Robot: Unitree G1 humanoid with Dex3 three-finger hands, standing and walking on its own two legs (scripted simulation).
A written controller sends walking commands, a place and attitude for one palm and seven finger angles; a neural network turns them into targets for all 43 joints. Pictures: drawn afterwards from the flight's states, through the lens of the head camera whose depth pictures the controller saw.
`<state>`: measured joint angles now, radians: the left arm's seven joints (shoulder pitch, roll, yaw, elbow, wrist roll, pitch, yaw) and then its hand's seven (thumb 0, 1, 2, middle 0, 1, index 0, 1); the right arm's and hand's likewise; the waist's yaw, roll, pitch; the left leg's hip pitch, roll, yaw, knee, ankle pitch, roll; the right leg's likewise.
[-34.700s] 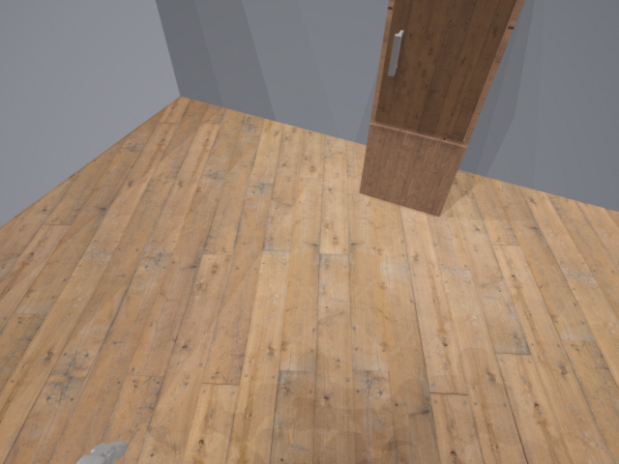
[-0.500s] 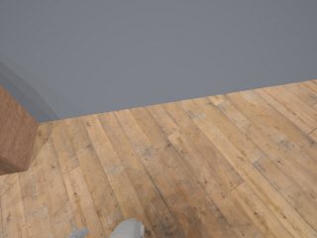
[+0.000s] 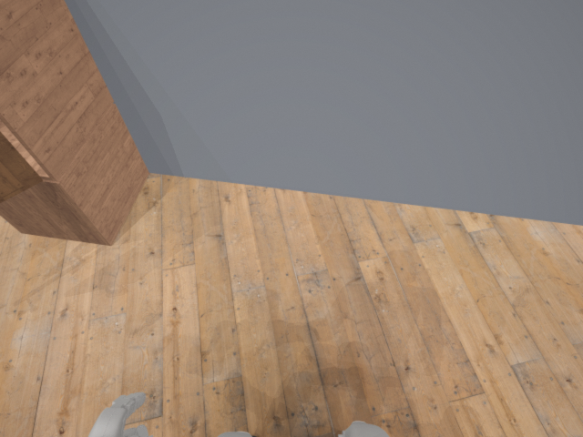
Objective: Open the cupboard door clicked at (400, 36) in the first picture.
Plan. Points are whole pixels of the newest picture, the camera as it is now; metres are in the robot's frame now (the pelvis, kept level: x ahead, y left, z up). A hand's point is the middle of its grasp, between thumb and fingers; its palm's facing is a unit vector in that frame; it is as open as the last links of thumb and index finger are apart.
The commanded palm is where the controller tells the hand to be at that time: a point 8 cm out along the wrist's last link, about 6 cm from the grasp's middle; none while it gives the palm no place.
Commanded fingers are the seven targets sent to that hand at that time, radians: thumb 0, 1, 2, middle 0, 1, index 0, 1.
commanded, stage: turn to face it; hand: left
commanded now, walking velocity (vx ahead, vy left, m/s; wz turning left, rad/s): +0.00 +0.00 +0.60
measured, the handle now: out of the picture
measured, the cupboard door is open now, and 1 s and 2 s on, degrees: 52 52 52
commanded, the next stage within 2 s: take the last steps up to it in 1.12 s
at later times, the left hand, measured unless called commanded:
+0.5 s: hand out of the picture -0.04 +0.18 -0.19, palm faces +0.38 -0.90 -0.23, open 7.4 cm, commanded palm none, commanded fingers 0.00 0.90 0.90 -0.20 -0.30 -0.20 -0.30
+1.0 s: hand out of the picture -0.01 +0.15 -0.14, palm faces +0.55 -0.79 -0.29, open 7.4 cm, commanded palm none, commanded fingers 0.00 0.90 0.90 -0.20 -0.30 -0.20 -0.30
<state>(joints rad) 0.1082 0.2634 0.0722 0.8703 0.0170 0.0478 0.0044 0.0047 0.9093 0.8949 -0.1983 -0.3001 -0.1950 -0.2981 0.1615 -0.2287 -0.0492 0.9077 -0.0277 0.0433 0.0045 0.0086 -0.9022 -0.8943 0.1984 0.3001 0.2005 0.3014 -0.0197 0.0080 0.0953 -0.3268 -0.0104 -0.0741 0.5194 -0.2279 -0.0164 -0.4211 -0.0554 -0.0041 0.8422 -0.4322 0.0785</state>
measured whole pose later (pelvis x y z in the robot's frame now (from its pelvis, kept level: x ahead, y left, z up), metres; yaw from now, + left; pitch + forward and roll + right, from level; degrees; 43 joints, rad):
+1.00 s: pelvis +0.02 -0.08 +0.00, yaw +36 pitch +0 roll +2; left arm 0.16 0.19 0.03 0.88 0.02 0.00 0.02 0.00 0.91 0.89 -0.20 -0.30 -0.20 -0.30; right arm 0.17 -0.26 -0.08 0.95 -0.02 0.08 0.01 0.01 -0.91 -0.89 0.20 0.30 0.20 0.30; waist -0.03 0.04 0.10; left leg -0.50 -0.03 -0.05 1.08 -0.46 -0.04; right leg -0.24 -0.06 -0.09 0.56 -0.32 -0.01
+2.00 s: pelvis +0.10 +0.05 +0.01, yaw +51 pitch +1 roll +1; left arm 0.38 0.14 0.04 1.11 0.03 -0.07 0.00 0.00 0.92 0.89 -0.20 -0.30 -0.20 -0.30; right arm 0.19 -0.22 -0.06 1.03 -0.02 0.02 0.04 0.01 -0.91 -0.90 0.19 0.30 0.19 0.30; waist 0.02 -0.01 0.06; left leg -0.55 0.09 0.06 0.78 -0.18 -0.04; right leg -0.01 -0.11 -0.17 0.32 -0.30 0.04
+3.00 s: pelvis +0.28 +0.38 -0.01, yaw +47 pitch -1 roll -1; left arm 0.37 0.17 0.04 1.16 0.02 -0.02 0.00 0.00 0.92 0.89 -0.20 -0.30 -0.20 -0.30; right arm 0.13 -0.16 -0.03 1.01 -0.03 -0.05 0.00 0.01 -0.91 -0.89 0.19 0.30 0.19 0.30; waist 0.03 -0.05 0.07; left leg -0.40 0.02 0.13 0.61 -0.20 0.06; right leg -0.19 -0.06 -0.08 0.86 -0.53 0.00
